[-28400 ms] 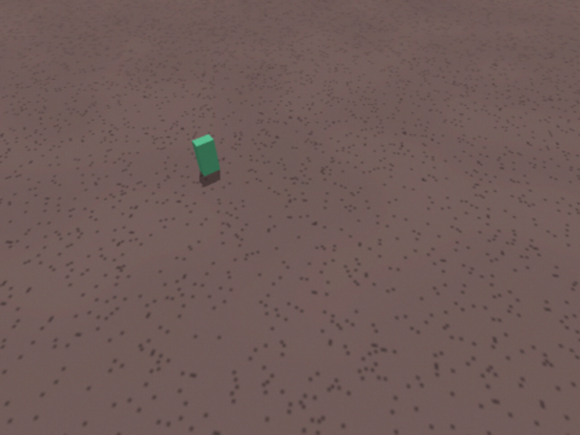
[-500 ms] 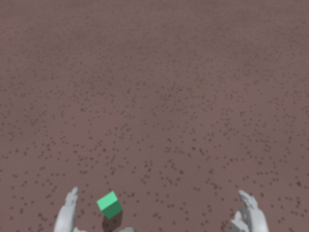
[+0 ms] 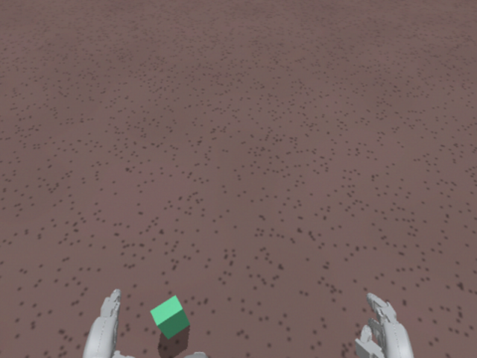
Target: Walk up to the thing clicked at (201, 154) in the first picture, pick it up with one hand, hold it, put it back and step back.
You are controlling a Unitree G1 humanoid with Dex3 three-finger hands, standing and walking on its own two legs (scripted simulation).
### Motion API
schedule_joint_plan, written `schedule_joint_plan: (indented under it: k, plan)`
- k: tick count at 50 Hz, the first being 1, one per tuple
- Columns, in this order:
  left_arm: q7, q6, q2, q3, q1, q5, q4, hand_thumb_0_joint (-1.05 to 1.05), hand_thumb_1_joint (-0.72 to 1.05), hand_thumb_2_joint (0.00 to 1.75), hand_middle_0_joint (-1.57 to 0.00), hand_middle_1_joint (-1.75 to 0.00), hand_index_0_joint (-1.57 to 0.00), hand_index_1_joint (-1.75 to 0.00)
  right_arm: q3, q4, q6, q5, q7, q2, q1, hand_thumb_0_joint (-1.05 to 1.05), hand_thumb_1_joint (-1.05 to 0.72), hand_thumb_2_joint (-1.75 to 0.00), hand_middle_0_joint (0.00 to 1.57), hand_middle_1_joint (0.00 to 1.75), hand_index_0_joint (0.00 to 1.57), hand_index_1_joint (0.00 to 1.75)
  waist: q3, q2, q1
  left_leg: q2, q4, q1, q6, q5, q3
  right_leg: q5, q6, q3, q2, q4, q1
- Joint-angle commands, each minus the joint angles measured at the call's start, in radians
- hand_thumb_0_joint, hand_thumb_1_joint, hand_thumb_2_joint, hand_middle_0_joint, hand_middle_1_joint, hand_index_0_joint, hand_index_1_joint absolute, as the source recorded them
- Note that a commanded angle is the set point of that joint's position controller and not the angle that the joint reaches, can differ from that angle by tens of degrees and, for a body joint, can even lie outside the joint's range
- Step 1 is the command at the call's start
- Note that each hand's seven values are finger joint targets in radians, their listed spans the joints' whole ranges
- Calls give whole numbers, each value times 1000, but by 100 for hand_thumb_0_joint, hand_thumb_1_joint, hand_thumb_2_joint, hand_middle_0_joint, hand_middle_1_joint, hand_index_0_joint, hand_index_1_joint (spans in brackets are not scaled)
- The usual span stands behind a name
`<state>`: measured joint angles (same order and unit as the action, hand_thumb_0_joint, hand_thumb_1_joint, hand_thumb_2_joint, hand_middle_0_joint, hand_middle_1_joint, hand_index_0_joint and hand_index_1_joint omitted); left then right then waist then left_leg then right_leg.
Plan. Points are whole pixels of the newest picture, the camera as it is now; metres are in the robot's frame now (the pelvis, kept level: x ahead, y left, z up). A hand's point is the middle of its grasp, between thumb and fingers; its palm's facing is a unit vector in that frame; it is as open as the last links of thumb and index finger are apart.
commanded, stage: stand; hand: left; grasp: from the side
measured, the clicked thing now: (171, 318) +0.35 +0.26 -0.63
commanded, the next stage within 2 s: none
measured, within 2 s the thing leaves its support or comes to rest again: neither
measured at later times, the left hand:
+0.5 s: hand out of the picture +0.10 +0.25 -0.11, palm faces -0.01 -0.94 -0.35, open 8.2 cm
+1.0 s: hand out of the picture +0.03 +0.25 -0.11, palm faces +0.00 -0.94 -0.34, open 7.4 cm
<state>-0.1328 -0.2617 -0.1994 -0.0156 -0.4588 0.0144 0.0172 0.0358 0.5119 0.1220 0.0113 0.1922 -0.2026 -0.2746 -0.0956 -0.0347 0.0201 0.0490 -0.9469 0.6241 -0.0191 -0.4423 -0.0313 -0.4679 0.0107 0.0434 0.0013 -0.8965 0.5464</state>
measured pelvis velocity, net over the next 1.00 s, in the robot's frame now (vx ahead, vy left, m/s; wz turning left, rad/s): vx -0.01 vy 0.01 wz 0.02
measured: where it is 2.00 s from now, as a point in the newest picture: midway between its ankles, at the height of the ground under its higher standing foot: outside the picture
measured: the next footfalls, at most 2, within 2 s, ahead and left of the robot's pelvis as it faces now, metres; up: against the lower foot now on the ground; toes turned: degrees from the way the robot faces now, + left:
none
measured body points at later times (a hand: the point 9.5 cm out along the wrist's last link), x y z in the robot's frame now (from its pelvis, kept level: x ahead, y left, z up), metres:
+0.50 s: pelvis +0.00 +0.01 +0.02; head +0.01 +0.01 +0.47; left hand +0.10 +0.29 -0.09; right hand +0.11 -0.28 -0.09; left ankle +0.02 +0.13 -0.69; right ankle -0.01 -0.13 -0.69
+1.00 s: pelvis -0.01 +0.01 +0.05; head -0.01 +0.00 +0.50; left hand +0.03 +0.30 -0.08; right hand +0.06 -0.27 -0.09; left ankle +0.02 +0.13 -0.69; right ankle -0.01 -0.13 -0.69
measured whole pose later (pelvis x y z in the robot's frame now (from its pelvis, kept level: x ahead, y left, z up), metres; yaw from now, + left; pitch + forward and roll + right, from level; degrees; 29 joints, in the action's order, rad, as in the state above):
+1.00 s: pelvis -0.01 +0.01 +0.05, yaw +1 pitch -4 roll +0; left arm -0.02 0.01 -0.32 0.00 -0.17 -0.03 1.13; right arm -0.01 1.12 0.00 -0.02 0.01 -0.31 -0.15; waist 0.06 -0.02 -0.01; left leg 0.00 -0.40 0.17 0.00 -0.16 -0.01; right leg -0.21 0.03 0.04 0.04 -0.39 0.11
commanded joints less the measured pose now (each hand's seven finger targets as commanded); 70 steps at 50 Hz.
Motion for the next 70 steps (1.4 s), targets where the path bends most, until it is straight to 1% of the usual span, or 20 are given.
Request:
schedule_joint_plan:
  k: [1,8,10,11,12,13,14,17,19,22,24,26,29,34,36,40,43,48,59,70]
  plan:
    - [-10,48,-99,52,43,-9,-200,0,-34,28,-20,-29,-20,-29,-51,-165,60,-7,9,-114,67,0,-90,-90,20,30,20,30,-105,0,5,-35,156,-112,23,176,31,187,-15,15,-24,155,-14]
    - [-13,51,-110,62,38,-10,-211,0,22,84,-20,-30,-20,-30,-51,-161,61,-7,9,-113,68,0,-90,-90,20,30,20,30,-115,1,-2,-33,159,-121,22,181,27,187,-16,18,-25,155,-21]
    - [-11,48,-94,50,27,-9,-175,0,38,90,-20,-30,-20,-30,-49,-158,63,-7,7,-115,69,0,-90,-90,20,30,20,30,-87,0,3,-32,162,-107,21,171,25,175,-17,20,-27,152,-4]
    - [36,163,-223,104,206,-107,176,0,46,90,-20,-30,-20,-30,-96,66,-6,-119,-52,-258,120,0,-90,-90,20,30,20,30,62,62,-33,-3,226,-99,60,280,-56,170,-56,-65,55,176,-141]
    - [62,209,-242,114,169,-118,256,0,54,90,-20,-30,-20,-30,-106,108,-32,-130,-92,-254,111,0,-90,-90,20,30,20,30,4,120,-45,-4,201,-142,84,274,-23,215,-79,-109,84,199,-159]
    - [80,240,-259,105,162,-112,286,0,62,90,-20,-30,-20,-30,-114,106,-44,-119,-109,-262,119,0,-90,-90,20,30,20,30,-1,92,-32,-8,198,-170,91,298,-37,258,-93,-129,84,211,-144]
    - [89,259,-265,97,160,-97,332,0,70,90,-20,-30,-20,-30,-113,118,-47,-100,-125,-256,118,0,-90,-90,20,30,20,30,-35,58,-36,-6,209,-212,96,318,-48,281,-91,-130,88,202,-175]
    - [103,277,-257,92,218,-64,450,0,90,90,-20,-30,-20,-30,-113,172,-47,-66,-164,-255,106,0,-90,-90,20,30,20,30,-34,12,-42,4,278,-278,88,299,-61,261,-66,-103,80,215,-176]
    - [102,283,-252,84,225,-62,530,0,90,90,-20,-30,-20,-30,-117,203,-55,-65,-173,-255,143,0,-90,-90,20,30,20,30,-6,-1,-52,20,334,-277,92,250,-89,206,-54,-77,69,244,-186]
    - [102,294,-262,82,255,-61,631,0,90,90,-20,-30,-20,-30,-115,253,-67,-65,-177,-258,148,0,-90,-90,20,30,20,30,23,6,-45,23,389,-279,87,231,-94,222,-46,-77,71,293,-237]
    - [99,300,-277,83,269,-59,685,0,90,90,-20,-30,-20,-30,-114,287,-74,-62,-176,-261,130,0,-90,-90,20,30,20,30,37,27,-30,11,393,-311,77,285,-71,283,-47,-94,87,330,-254]
    - [97,301,-281,81,266,-54,740,0,90,90,-20,-30,-20,-30,-112,322,-80,-59,-177,-264,134,0,-90,-90,20,30,20,30,44,17,-38,21,425,-339,75,274,-85,271,-46,-91,94,366,-277]
    - [95,299,-284,73,272,-46,811,0,90,90,-20,-30,-20,-30,-106,371,-86,-54,-175,-275,122,0,-90,-90,20,30,20,30,45,13,-31,29,465,-385,68,349,-84,326,-40,-93,102,408,-324]
    - [92,297,-309,65,288,-42,913,0,90,90,-20,-30,-20,-30,-97,442,-95,-43,-173,-287,135,0,-90,-90,20,30,20,30,62,29,-27,37,518,-440,55,387,-81,351,-33,-96,118,491,-380]
    - [93,293,-314,61,291,-40,947,0,90,90,-20,-30,-20,-30,-94,470,-97,-40,-172,-297,134,0,-90,-90,20,30,20,30,85,18,-26,38,557,-446,52,356,-84,330,-25,-92,115,517,-393]
    - [100,284,-318,57,301,-42,1005,0,90,90,-20,-30,-20,-30,-92,505,-105,-38,-172,-309,156,0,-90,-90,20,30,20,30,150,-10,-31,47,649,-403,42,166,-109,219,-22,-77,102,546,-388]
    - [104,286,-320,55,296,-42,1038,0,90,90,-20,-30,-20,-30,-93,525,-105,-38,-174,-312,161,0,-90,-90,20,30,20,30,146,8,-34,51,671,-413,40,153,-113,224,-22,-81,106,563,-400]
    - [103,295,-326,54,323,-41,1066,0,90,90,-20,-30,-20,-30,-89,552,-100,-35,-176,-303,160,0,-90,-90,20,30,20,30,131,31,-28,48,657,-457,38,236,-97,247,-19,-94,123,604,-404]
    - [106,291,-338,56,356,-37,1097,0,90,90,-20,-30,-20,-30,-82,582,-106,-33,-178,-307,170,0,-90,-90,20,30,20,30,144,30,-27,51,667,-442,33,213,-89,203,-19,-102,127,627,-403]
    - [110,293,-338,57,367,-32,1106,0,90,90,-20,-30,-20,-30,-76,591,-99,-31,-177,-318,178,0,-90,-90,20,30,20,30,105,25,-29,63,664,-474,36,316,-82,298,-21,-102,136,627,-439]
